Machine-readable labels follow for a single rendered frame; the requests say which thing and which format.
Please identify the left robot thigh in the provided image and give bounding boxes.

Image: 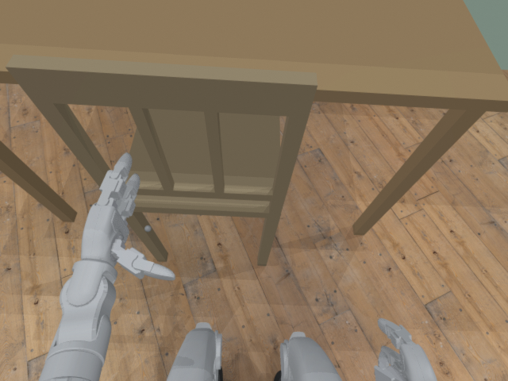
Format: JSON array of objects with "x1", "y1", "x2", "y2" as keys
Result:
[{"x1": 167, "y1": 328, "x2": 222, "y2": 381}]

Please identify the robot thigh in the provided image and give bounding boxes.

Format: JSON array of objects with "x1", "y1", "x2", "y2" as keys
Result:
[
  {"x1": 280, "y1": 337, "x2": 342, "y2": 381},
  {"x1": 167, "y1": 328, "x2": 222, "y2": 381}
]

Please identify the robot left hand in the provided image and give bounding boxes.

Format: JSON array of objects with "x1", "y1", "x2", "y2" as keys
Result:
[{"x1": 81, "y1": 152, "x2": 175, "y2": 280}]

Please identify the robot left forearm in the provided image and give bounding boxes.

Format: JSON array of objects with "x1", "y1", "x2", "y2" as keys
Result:
[{"x1": 38, "y1": 259, "x2": 117, "y2": 381}]

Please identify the table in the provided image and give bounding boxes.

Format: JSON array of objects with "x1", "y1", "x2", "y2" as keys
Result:
[{"x1": 0, "y1": 0, "x2": 508, "y2": 235}]

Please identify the chair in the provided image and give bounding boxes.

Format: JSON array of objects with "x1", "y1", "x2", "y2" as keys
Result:
[{"x1": 6, "y1": 55, "x2": 318, "y2": 266}]

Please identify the right robot thigh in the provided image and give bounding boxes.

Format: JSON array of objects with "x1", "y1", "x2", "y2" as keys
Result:
[{"x1": 280, "y1": 337, "x2": 342, "y2": 381}]

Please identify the robot right hand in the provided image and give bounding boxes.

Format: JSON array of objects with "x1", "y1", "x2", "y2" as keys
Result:
[{"x1": 374, "y1": 318, "x2": 437, "y2": 381}]

